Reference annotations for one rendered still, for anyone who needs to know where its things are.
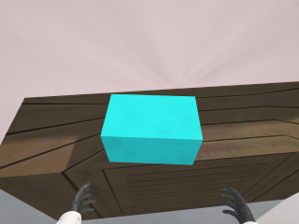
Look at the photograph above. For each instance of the robot left forearm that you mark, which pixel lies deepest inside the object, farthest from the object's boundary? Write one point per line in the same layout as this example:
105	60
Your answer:
70	217

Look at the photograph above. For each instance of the robot right hand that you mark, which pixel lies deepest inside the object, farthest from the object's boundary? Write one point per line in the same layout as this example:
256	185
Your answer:
241	211

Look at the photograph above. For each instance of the pedestal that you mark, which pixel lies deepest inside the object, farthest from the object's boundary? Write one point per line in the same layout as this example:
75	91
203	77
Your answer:
250	143

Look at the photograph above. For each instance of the carton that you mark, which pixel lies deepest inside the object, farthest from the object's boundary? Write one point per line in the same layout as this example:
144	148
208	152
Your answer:
160	129

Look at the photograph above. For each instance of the robot left hand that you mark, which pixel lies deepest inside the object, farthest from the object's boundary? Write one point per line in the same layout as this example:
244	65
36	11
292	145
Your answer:
78	202

